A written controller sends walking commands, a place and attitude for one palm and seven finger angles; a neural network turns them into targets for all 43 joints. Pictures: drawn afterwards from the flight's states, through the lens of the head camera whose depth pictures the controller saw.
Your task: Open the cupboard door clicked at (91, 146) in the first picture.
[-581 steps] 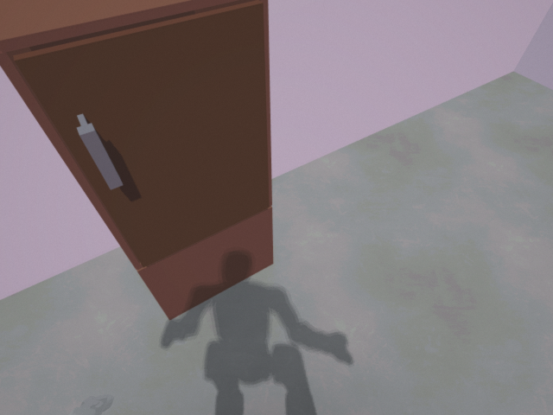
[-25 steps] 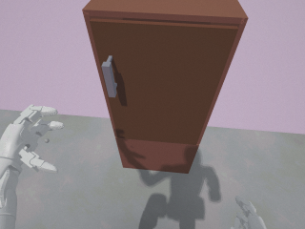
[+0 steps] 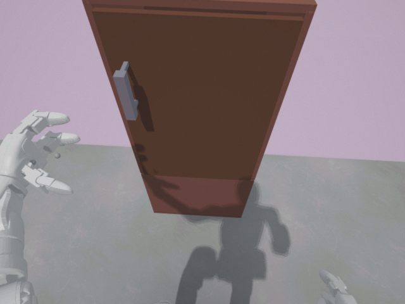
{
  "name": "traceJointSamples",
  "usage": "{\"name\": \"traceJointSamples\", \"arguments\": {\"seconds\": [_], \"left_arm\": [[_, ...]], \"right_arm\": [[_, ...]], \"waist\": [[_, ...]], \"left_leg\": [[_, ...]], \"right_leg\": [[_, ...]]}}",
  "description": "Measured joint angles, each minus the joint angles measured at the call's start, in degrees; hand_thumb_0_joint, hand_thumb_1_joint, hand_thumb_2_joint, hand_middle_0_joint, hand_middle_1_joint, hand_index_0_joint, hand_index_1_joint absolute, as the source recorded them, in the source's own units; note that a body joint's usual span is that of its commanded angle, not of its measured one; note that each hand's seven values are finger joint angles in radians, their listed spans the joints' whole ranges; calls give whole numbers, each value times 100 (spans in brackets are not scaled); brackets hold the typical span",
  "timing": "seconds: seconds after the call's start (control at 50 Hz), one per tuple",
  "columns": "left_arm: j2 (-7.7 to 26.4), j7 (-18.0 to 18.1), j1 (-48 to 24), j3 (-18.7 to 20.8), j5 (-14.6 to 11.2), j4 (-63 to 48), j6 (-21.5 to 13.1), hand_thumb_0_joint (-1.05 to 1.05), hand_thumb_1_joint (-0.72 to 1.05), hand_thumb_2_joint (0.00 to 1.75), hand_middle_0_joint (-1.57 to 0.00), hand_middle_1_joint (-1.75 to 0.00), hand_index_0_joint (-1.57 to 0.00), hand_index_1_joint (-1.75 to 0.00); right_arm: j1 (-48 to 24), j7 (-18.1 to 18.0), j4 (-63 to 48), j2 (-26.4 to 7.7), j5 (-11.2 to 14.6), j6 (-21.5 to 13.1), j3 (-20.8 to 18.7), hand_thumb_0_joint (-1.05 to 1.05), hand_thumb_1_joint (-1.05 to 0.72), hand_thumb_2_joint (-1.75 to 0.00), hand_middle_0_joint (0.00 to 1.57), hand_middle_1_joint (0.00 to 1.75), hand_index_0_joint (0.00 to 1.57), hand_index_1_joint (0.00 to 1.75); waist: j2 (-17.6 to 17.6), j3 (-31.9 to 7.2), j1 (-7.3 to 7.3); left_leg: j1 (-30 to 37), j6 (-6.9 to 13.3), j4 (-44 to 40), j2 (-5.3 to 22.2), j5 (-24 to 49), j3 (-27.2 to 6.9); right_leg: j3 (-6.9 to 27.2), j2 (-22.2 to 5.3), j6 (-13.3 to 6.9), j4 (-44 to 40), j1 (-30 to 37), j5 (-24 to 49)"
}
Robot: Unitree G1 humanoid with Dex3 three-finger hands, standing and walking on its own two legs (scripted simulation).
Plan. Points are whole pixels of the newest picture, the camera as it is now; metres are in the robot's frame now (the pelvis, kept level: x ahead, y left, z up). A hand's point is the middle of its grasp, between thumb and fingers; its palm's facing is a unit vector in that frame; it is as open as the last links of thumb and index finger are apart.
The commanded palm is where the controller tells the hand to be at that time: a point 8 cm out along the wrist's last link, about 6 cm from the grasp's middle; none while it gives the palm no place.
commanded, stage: move the hooked fingers beside the handle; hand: left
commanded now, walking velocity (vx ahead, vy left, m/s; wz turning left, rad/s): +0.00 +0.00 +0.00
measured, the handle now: (128, 91) +0.56 +0.20 +0.09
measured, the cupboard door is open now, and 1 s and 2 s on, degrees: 0 0 0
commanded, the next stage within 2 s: none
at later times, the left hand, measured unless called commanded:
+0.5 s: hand (64, 136) +0.40 +0.29 +0.10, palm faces -0.03 -1.00 +0.01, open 14.0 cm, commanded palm +0.39 +0.34 +0.10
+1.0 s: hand (81, 112) +0.48 +0.28 +0.09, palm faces -0.03 -1.00 +0.01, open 14.0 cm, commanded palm +0.46 +0.33 +0.09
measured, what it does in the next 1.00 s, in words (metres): stands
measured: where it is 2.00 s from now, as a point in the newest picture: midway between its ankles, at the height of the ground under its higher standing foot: outside the picture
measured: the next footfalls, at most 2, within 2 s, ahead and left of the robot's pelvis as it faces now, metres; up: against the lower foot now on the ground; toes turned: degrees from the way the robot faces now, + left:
none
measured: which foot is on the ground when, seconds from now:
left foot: down 0.00-1.00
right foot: down 0.00-1.00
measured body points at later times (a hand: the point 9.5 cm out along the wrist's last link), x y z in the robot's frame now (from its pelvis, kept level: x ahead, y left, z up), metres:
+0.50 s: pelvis +0.01 +0.02 +0.00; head +0.06 +0.04 +0.44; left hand +0.40 +0.34 +0.10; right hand +0.11 -0.24 -0.10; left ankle +0.02 +0.12 -0.71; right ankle +0.00 -0.10 -0.71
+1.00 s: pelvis +0.01 +0.03 -0.01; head +0.11 +0.05 +0.43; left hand +0.48 +0.34 +0.10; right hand +0.02 -0.25 -0.11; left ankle +0.02 +0.12 -0.71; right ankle +0.00 -0.10 -0.71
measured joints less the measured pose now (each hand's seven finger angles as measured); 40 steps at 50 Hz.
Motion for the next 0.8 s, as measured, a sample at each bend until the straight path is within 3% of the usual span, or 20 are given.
{"name": "traceJointSamples", "arguments": {"seconds": [0.1,0.36,0.56,0.8], "left_arm": [[98,-10,-39,145,24,199,13,-1,-50,30,-30,-120,-30,-120],[-40,184,-355,15,188,326,-229,-1,-50,30,-30,-120,-30,-120],[139,277,-1265,-157,405,1231,-228,-1,-50,30,-30,-120,-30,-120],[374,412,-2064,-129,651,1926,-548,-1,-50,30,-30,-120,-30,-120]], "right_arm": [[210,77,-85,-14,-1,132,-62,1,-91,-90,20,30,20,30],[313,132,-58,67,-43,338,-69,1,-91,-90,20,30,20,30],[196,160,-90,107,-82,467,17,1,-91,-90,20,30,20,30],[417,224,66,68,-165,712,0,1,-91,-90,20,30,20,30]], "waist": [[-11,-72,-81],[-57,-87,-67],[-90,-139,-174],[-111,-106,-363]], "left_leg": [[-44,33,-8,5,-45,111],[-200,129,77,-52,-99,102],[-434,198,196,-99,-121,101],[-855,236,421,-86,-193,100]], "right_leg": [[112,0,33,24,-98,-19],[105,-55,123,-4,-185,-17],[103,-105,191,67,-386,-15],[108,-99,228,223,-776,-45]]}}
